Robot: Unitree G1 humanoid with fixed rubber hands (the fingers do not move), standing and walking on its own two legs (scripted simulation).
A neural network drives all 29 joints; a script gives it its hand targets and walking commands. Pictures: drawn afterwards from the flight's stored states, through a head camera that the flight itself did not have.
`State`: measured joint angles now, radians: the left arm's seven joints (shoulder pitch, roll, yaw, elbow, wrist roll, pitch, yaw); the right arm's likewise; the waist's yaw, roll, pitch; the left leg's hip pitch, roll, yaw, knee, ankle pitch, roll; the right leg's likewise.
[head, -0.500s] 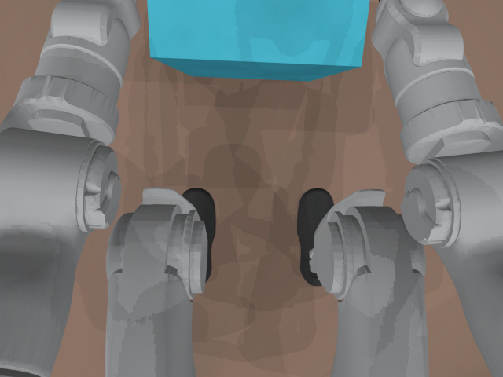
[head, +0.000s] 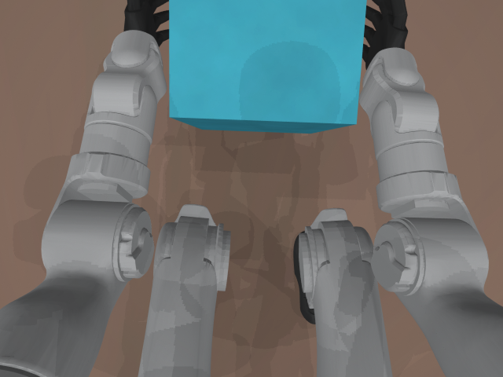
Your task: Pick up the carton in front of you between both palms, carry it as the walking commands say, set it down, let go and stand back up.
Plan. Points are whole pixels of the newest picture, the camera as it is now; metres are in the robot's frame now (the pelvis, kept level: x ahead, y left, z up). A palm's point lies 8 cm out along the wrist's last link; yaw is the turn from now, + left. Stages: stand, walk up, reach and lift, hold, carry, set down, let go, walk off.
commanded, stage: reach and lift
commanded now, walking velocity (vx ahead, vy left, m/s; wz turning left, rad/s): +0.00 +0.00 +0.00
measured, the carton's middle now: (261, 59) +0.54 +0.02 -0.18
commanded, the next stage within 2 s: none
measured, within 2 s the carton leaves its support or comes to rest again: neither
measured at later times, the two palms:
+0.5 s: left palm (61, 0) +0.49 +0.16 +0.06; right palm (496, 24) +0.49 -0.14 +0.07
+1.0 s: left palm out of the picture +0.44 +0.16 +0.23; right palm out of the picture +0.44 -0.14 +0.23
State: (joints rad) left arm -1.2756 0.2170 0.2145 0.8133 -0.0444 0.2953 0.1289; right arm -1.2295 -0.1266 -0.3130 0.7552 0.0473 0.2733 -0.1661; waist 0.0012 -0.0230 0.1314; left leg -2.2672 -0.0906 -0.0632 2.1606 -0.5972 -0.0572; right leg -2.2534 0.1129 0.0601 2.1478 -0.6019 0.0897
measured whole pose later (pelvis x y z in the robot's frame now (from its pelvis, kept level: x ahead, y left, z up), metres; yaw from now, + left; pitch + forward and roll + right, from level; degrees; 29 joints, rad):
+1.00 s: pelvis +0.04 +0.00 +0.26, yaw +2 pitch +30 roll +0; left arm -0.67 -0.07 0.39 0.66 0.21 0.34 0.04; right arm -0.64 0.11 -0.42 0.62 -0.20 0.34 -0.05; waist 0.00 -0.01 -0.23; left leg -1.33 -0.09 -0.11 1.26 -0.45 -0.04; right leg -1.32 0.10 0.11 1.26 -0.46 0.04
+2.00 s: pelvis +0.08 +0.00 +0.39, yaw +2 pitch -3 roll +0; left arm -0.33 -0.16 0.31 0.40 0.29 0.61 0.00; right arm -0.33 0.17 -0.31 0.39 -0.29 0.61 0.01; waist 0.00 0.00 -0.01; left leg -0.19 -0.05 -0.14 0.48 -0.22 -0.01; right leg -0.19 0.05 0.14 0.48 -0.23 0.01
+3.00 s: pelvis +0.08 +0.00 +0.40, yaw +2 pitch -7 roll +0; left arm -0.28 -0.16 0.24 0.25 0.28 0.76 0.00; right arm -0.28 0.16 -0.23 0.25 -0.28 0.76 0.01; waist 0.00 0.00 0.01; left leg -0.06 -0.04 -0.13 0.38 -0.19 -0.01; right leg -0.05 0.04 0.13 0.38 -0.20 0.01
